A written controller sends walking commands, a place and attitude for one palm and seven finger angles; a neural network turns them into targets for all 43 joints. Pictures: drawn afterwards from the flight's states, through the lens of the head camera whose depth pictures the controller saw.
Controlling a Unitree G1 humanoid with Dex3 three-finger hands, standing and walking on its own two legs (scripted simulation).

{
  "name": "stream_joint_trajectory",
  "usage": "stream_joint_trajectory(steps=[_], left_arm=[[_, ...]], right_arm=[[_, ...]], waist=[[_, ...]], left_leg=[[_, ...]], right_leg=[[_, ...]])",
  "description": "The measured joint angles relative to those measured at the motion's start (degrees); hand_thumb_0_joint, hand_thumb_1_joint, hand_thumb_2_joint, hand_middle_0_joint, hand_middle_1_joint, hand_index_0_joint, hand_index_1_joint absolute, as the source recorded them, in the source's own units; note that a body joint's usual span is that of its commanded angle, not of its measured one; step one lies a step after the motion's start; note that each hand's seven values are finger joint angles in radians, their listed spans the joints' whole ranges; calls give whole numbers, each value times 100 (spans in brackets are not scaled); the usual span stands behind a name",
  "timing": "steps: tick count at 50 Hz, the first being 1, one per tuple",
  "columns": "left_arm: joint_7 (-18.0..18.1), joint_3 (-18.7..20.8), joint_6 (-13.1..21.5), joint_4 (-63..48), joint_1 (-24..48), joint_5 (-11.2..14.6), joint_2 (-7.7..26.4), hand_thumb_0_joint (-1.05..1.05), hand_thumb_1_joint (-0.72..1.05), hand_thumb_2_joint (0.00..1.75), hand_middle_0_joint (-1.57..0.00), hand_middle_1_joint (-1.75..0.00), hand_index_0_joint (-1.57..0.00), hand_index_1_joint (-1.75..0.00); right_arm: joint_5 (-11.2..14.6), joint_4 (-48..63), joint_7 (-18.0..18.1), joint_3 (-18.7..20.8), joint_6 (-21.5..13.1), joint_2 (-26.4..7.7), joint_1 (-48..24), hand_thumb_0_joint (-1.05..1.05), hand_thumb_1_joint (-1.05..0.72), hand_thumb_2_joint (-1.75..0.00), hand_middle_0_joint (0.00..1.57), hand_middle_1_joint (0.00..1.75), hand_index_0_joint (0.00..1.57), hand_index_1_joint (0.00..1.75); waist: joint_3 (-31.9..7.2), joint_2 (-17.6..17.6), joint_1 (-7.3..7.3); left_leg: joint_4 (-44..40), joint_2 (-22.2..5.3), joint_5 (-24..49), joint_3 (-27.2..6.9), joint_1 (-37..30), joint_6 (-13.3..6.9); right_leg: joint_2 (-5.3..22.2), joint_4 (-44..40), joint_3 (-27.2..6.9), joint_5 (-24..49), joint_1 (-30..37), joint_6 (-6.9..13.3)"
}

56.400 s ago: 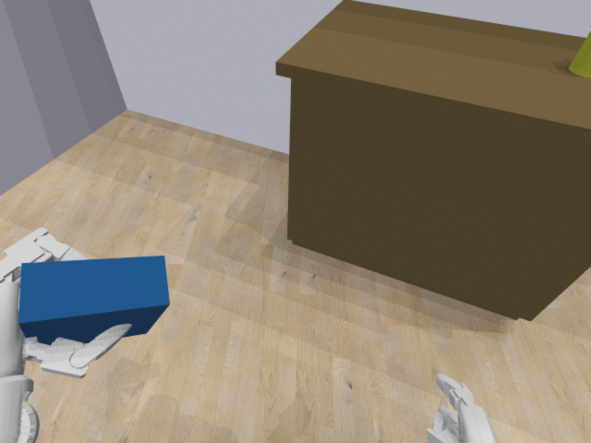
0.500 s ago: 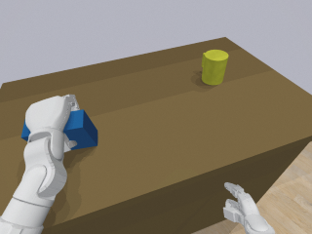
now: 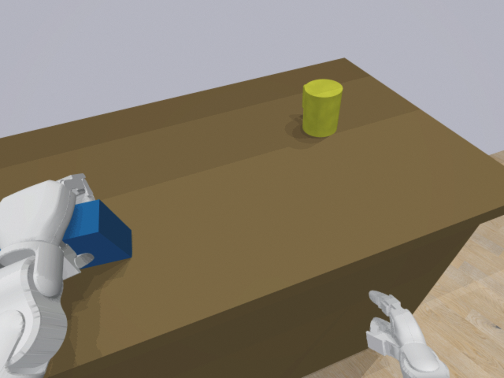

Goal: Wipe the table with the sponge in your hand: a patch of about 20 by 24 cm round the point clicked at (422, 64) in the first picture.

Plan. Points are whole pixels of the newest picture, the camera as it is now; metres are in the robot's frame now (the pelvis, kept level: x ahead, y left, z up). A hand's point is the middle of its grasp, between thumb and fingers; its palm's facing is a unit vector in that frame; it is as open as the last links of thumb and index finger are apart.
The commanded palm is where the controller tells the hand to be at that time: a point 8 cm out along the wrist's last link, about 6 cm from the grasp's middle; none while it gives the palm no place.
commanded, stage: wipe back along the first lane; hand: left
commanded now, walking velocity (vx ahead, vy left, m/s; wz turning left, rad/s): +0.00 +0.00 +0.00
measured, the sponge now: (77, 245) +0.25 +0.31 +0.11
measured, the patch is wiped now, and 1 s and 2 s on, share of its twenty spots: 1.00 1.00 1.00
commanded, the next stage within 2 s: lift the sponge slowly off the table in 0.32 s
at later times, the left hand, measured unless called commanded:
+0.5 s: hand (59, 263) +0.19 +0.28 +0.16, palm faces +0.25 -0.15 -0.96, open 8.9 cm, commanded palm +0.15 +0.27 +0.18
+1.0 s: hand (54, 258) +0.20 +0.28 +0.17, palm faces +0.24 -0.19 -0.95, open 8.9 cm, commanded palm +0.14 +0.28 +0.22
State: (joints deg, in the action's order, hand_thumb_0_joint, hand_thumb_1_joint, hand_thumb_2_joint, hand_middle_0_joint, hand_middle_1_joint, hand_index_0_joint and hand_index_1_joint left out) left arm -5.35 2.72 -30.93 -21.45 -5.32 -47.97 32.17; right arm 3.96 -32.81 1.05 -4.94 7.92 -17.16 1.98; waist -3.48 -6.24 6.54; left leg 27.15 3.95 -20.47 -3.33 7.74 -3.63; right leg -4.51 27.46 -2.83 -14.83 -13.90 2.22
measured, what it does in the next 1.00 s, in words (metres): stands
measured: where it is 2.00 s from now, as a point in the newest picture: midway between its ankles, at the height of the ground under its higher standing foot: outside the picture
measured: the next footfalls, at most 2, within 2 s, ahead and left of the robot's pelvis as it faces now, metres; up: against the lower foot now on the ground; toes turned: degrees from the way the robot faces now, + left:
none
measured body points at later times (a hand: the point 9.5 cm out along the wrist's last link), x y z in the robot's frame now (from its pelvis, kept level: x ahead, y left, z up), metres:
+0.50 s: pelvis -0.01 +0.00 +0.00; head -0.03 -0.03 +0.45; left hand +0.18 +0.28 +0.21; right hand +0.24 -0.19 -0.07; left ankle -0.07 +0.08 -0.74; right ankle -0.01 -0.10 -0.74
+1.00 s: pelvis -0.02 +0.00 +0.00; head -0.03 -0.03 +0.45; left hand +0.18 +0.29 +0.22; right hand +0.24 -0.18 -0.06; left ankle -0.07 +0.08 -0.74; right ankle -0.01 -0.10 -0.74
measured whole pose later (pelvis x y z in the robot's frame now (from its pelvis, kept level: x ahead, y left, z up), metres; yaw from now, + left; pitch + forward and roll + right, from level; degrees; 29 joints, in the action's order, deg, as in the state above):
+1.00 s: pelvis -0.02 +0.00 +0.00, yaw +0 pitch -2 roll -1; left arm -4.9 1.6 -34.2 -32.6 -11.7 -44.2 32.9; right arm 3.3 -32.2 2.0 -6.0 9.2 -15.3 0.9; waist -1.8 -5.0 8.1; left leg 27.2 4.0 -19.6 -2.7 5.6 -3.6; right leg -4.5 27.3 -3.3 -13.7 -11.8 2.2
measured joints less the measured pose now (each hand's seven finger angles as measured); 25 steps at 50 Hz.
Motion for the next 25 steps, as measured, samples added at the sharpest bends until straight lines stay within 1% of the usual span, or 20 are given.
stream_joint_trajectory(steps=[6, 12, 20, 25], left_arm=[[82, 101, 20, -530, -510, 103, -13, 3, -39, 108, -73, -146, -80, -155], [174, 82, -30, -744, -660, 115, -36, 3, -39, 108, -73, -146, -80, -154], [309, 48, -82, -1011, -927, 126, -131, 4, -39, 108, -73, -147, -81, -153], [371, -55, -110, -1150, -1026, 109, -229, 4, -40, 107, -72, -148, -81, -151]], right_arm=[[-11, 67, 14, 22, 52, 6, -11, 1, -91, -90, 20, 29, 20, 30], [-24, 107, 52, -6, 105, 63, -36, 1, -91, -90, 20, 29, 20, 30], [-18, 170, 38, -30, 131, 123, -8, 1, -90, -90, 20, 30, 20, 30], [-22, 172, 36, -20, 143, 124, 46, 1, -90, -90, 20, 30, 20, 30]], waist=[[16, 0, 51], [49, 53, 94], [50, 56, 52], [28, 50, 65]], left_leg=[[98, -21, -62, 16, 5, 21], [148, -26, -52, 24, 34, 32], [178, -17, -30, 50, 29, 19], [172, 7, -6, 60, 21, -2]], right_leg=[[-28, 103, -3, -53, -14, 22], [-33, 140, -4, -32, -39, 32], [-26, 136, -24, 13, -21, 11], [-1, 133, -35, 31, -12, -12]])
